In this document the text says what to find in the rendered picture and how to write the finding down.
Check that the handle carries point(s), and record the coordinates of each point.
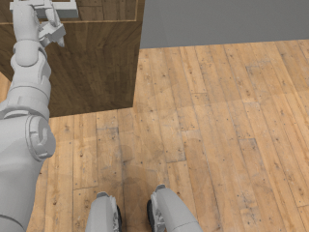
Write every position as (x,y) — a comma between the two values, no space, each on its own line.
(63,9)

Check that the drawer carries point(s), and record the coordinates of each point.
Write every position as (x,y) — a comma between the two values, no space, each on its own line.
(88,10)

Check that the left robot hand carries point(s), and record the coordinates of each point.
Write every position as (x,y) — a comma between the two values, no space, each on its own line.
(28,28)

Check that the robot left forearm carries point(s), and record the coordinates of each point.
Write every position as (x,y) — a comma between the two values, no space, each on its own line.
(29,93)

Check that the left robot upper arm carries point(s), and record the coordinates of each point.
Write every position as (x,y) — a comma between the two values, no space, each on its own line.
(25,143)

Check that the cabinet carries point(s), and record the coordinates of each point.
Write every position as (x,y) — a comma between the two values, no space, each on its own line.
(95,70)

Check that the left robot thigh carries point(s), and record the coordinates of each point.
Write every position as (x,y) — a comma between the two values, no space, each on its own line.
(102,214)

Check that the robot left shin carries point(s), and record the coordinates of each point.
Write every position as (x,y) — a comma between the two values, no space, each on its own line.
(116,223)

